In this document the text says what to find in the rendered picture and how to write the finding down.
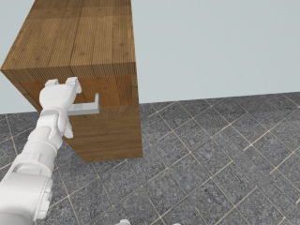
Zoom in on left robot forearm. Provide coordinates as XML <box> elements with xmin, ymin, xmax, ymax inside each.
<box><xmin>0</xmin><ymin>107</ymin><xmax>68</xmax><ymax>191</ymax></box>

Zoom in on robot left upper arm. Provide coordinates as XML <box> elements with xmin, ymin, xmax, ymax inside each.
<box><xmin>0</xmin><ymin>172</ymin><xmax>53</xmax><ymax>225</ymax></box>

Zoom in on handle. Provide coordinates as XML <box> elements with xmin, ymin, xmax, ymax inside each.
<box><xmin>67</xmin><ymin>93</ymin><xmax>100</xmax><ymax>116</ymax></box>

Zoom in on drawer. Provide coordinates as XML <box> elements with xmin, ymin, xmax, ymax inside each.
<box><xmin>21</xmin><ymin>74</ymin><xmax>133</xmax><ymax>108</ymax></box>

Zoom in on cabinet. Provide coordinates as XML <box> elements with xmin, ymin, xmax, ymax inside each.
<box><xmin>0</xmin><ymin>0</ymin><xmax>143</xmax><ymax>163</ymax></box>

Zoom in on left robot hand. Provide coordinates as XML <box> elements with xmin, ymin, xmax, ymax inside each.
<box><xmin>39</xmin><ymin>77</ymin><xmax>82</xmax><ymax>139</ymax></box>

